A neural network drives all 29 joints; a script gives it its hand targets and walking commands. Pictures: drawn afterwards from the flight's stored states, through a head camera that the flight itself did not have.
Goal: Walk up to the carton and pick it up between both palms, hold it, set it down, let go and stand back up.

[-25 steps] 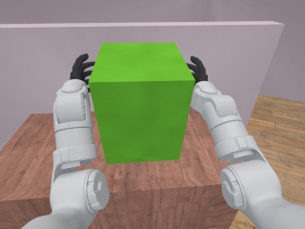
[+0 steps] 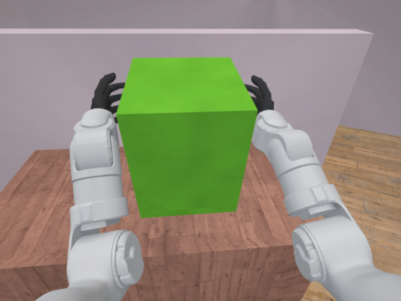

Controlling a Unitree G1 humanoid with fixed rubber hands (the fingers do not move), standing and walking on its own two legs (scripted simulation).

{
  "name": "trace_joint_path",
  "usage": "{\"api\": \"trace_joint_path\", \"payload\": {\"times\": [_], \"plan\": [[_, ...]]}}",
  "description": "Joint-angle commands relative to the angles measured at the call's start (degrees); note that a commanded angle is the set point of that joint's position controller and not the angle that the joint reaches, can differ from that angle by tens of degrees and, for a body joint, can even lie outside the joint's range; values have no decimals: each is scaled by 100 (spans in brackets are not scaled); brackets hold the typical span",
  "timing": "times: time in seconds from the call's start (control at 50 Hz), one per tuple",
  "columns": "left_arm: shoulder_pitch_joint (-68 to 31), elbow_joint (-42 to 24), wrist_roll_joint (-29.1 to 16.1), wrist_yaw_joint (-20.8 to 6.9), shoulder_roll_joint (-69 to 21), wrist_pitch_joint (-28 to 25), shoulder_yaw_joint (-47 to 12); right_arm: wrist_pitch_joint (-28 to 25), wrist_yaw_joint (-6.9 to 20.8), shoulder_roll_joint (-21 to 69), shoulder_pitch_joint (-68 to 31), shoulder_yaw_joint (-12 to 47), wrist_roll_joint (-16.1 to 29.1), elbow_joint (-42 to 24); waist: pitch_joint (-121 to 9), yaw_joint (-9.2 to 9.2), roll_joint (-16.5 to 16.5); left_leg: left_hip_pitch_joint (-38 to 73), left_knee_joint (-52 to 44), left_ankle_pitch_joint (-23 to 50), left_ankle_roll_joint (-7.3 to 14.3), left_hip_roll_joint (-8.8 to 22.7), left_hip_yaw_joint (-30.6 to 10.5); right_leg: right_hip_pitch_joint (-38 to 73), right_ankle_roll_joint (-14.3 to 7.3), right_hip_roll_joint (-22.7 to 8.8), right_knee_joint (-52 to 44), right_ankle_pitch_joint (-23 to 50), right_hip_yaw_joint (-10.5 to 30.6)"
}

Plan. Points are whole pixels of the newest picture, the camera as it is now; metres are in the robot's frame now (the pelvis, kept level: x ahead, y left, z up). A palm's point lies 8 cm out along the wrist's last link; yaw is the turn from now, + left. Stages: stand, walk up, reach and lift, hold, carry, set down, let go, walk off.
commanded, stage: hold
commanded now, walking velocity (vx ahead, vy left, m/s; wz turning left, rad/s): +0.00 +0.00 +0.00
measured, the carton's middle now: (185, 136) +0.39 +0.01 +0.21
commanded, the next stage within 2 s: set down in 0.94 s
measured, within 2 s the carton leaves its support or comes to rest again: neither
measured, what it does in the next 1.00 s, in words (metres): stands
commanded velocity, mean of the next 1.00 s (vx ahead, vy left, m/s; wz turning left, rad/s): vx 0.00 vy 0.00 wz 0.00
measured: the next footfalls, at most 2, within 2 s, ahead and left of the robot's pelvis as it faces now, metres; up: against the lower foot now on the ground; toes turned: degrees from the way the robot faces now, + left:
none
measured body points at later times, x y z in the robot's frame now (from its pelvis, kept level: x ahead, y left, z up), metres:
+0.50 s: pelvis +0.00 +0.00 +0.00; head -0.08 +0.01 +0.44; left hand +0.38 +0.16 +0.28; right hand +0.37 -0.14 +0.27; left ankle +0.00 +0.14 -0.75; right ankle +0.02 -0.13 -0.75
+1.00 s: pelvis +0.00 +0.00 +0.00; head -0.08 +0.02 +0.44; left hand +0.39 +0.16 +0.27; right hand +0.38 -0.14 +0.25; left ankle +0.01 +0.14 -0.75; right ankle +0.02 -0.13 -0.75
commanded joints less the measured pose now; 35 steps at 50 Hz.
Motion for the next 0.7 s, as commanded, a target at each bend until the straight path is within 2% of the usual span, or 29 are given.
{"api": "trace_joint_path", "payload": {"times": [0.0, 0.08, 0.24, 0.36, 0.5, 0.68], "plan": [[-3659, -429, -970, -678, -3560, -250, -2761, -312, 667, 3505, -4642, 1888, 691, -1974, -1899, -62, 466, -28, -179, 1915, -170, -524, 341, 941, 133, 534, 89, 1003, -48], [-3601, -462, -960, -672, -3553, -221, -2766, -306, 663, 3523, -4646, 1942, 699, -2063, -1909, -20, 437, -16, -176, 1922, -147, -528, 355, 984, 136, 528, 89, 1038, -36], [-3629, -489, -1000, -699, -3535, -221, -2804, -292, 651, 3564, -4667, 1918, 652, -2115, -1960, -58, 394, -35, -200, 1739, -117, -551, 367, 963, 160, 496, 73, 1024, -35], [-3716, -245, -942, -714, -3480, -244, -2663, -279, 673, 3606, -4707, 1828, 551, -1868, -1794, -6, 343, -238, -343, 1280, -38, -551, 387, 895, 158, 458, 36, 715, -23], [-3723, -210, -971, -720, -3485, -278, -2640, -299, 653, 3640, -4776, 1856, 583, -1917, -1990, -13, 310, -172, -280, 1409, -43, -572, 376, 957, 177, 465, 55, 906, -23], [-3803, -179, -962, -710, -3538, -296, -2642, -308, 685, 3597, -4756, 1772, 555, -1754, -1864, -36, 406, -254, -332, 1361, -67, -536, 372, 896, 132, 484, 57, 710, -36]]}}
